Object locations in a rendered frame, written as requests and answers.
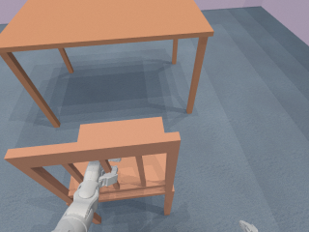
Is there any robot left hand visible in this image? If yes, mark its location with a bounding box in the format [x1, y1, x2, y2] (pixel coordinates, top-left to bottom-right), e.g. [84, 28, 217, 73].
[83, 158, 122, 188]

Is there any table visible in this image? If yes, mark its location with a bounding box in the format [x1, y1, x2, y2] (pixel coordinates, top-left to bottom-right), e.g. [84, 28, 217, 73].
[0, 0, 214, 128]

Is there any chair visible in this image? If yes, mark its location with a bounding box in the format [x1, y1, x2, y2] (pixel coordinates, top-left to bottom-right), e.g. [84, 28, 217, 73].
[4, 116, 181, 224]

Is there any robot right hand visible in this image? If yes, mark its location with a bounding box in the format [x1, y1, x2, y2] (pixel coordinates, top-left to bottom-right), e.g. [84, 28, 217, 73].
[239, 220, 258, 232]

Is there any left robot forearm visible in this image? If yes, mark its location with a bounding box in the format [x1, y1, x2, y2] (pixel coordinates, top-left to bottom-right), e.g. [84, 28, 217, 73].
[51, 180, 99, 232]

